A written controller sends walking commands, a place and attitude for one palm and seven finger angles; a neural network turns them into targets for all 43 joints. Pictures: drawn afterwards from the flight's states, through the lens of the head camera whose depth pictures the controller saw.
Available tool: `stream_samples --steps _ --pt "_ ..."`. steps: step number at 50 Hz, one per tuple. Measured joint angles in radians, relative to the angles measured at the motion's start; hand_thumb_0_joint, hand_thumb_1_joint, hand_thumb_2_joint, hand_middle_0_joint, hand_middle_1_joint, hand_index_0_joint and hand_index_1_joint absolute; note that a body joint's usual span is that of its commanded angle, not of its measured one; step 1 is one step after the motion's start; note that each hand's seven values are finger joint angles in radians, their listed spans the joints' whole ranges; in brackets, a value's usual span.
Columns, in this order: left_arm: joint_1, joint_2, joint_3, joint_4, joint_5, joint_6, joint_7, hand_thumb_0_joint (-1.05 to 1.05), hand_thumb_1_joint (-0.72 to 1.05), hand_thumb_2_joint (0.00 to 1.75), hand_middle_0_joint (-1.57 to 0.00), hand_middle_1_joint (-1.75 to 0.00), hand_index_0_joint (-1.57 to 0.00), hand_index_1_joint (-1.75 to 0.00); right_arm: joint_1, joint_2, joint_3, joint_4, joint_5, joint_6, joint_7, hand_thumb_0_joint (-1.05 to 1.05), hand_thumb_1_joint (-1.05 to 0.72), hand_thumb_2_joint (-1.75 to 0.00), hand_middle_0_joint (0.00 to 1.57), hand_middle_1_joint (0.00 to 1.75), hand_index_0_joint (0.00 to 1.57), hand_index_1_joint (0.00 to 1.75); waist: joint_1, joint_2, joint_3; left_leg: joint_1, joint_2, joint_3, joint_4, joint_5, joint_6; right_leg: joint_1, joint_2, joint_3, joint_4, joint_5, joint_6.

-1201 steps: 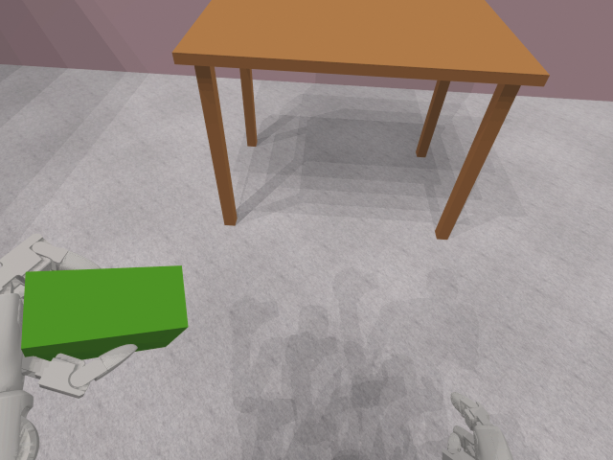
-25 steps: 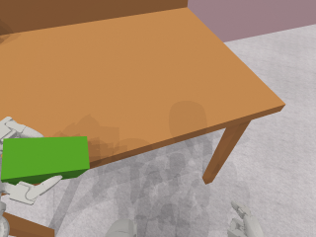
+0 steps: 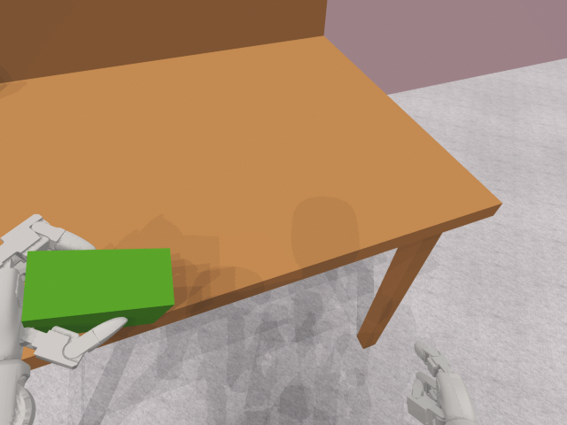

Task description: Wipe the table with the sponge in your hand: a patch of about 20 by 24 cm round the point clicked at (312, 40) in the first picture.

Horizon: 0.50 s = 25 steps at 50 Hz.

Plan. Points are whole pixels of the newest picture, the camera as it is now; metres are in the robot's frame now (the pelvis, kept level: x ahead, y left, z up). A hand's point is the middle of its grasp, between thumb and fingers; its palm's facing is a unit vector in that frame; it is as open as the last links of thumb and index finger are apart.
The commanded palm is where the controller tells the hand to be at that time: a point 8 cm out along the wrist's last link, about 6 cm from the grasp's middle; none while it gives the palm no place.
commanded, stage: come to a stop and stand still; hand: left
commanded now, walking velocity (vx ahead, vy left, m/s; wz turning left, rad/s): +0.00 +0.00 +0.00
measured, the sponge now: (122, 291) +0.23 +0.20 +0.13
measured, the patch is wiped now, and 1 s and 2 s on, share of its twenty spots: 0.00 0.00 0.00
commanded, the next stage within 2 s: look again from close up in 0.52 s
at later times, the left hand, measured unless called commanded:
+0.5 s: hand (13, 298) +0.20 +0.28 +0.17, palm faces +0.41 -0.84 -0.35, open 10.1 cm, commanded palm +0.14 +0.32 +0.19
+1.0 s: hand (40, 251) +0.25 +0.29 +0.16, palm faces +0.30 -0.86 -0.42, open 10.1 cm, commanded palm +0.19 +0.32 +0.19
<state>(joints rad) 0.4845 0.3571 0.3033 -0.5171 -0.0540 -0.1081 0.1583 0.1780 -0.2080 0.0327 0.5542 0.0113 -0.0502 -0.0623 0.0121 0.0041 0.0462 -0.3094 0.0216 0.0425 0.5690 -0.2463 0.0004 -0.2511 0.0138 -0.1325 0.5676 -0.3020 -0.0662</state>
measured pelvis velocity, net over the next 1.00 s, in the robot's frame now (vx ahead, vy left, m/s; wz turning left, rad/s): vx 0.03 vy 0.05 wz -0.02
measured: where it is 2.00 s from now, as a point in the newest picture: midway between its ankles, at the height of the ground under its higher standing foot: outside the picture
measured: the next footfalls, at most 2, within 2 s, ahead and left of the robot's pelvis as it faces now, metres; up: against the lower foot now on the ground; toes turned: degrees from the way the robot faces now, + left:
left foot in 1.70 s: -0.05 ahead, +0.17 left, +0.00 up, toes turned +0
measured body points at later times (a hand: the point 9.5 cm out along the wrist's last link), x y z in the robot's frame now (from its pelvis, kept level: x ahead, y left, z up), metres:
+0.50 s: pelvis -0.02 +0.04 +0.01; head -0.02 +0.05 +0.46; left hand +0.17 +0.32 +0.19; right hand +0.14 -0.18 -0.07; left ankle +0.04 +0.12 -0.73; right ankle +0.01 -0.07 -0.73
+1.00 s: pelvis +0.03 +0.05 +0.01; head +0.06 +0.08 +0.46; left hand +0.23 +0.33 +0.18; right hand +0.19 -0.18 -0.06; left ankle +0.04 +0.12 -0.73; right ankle +0.01 -0.07 -0.73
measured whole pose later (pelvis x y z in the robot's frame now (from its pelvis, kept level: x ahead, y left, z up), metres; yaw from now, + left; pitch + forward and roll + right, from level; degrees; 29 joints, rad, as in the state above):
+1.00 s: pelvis +0.03 +0.05 +0.01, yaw -1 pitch +1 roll -1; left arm 0.45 0.43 0.37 -0.50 -0.04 -0.23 0.09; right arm 0.21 -0.18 0.03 0.57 0.01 -0.13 -0.03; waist 0.01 -0.06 0.06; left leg -0.27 -0.02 0.09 0.49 -0.24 0.07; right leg -0.20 0.00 -0.07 0.45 -0.26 0.00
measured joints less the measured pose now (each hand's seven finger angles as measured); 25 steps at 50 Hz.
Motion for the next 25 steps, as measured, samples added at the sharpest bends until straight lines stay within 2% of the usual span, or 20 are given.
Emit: stream_samples --steps 5,11,19,25 --pt "-0.025 0.014 0.009 -0.029 0.001 -0.016 0.005 -0.02 -0.52 1.02 -0.72 -1.33 -0.76 -1.32 0.03 0.012 0.009 0.035 -0.009 -0.004 -0.009 0.01 -0.9 -0.9 0.2 0.3 0.2 0.3 0.013 -0.025 0.007 0.012 -0.007 0.004 -0.022 0.028 0.019 0.021 -0.005 0.003 -0.041 0.033 0.017" --pt "-0.048 0.019 0.05 0.008 0.009 -0.04 0.013 -0.01 -0.52 1.02 -0.72 -1.33 -0.76 -1.32 0.059 0.019 0.017 0.045 -0.013 -0.029 -0.009 0.02 -0.9 -0.9 0.2 0.3 0.2 0.3 0.008 -0.014 -0.012 0.021 -0.014 0.014 -0.07 0.062 0.038 0.036 -0.008 0.013 -0.108 0.085 0.038" --pt "-0.042 -0.029 0.0 0.075 0.031 -0.016 0.002 -0.01 -0.52 1.02 -0.72 -1.33 -0.76 -1.32 0.074 0.027 0.022 0.056 -0.014 -0.042 -0.004 0.02 -0.9 -0.9 0.2 0.3 0.2 0.3 -0.002 -0.001 -0.032 0.036 -0.032 0.021 -0.116 0.087 0.05 0.043 -0.011 0.043 -0.141 0.108 0.053" --pt "-0.035 -0.015 0.002 0.046 0.033 -0.031 -0.002 -0.02 -0.52 1.02 -0.72 -1.33 -0.76 -1.32 0.07 0.027 0.018 0.062 -0.019 -0.052 -0.002 0.02 -0.9 -0.9 0.2 0.3 0.2 0.3 0.003 -0.004 -0.033 0.041 -0.032 0.015 -0.12 0.087 0.05 0.057 -0.008 0.039 -0.157 0.113 0.049"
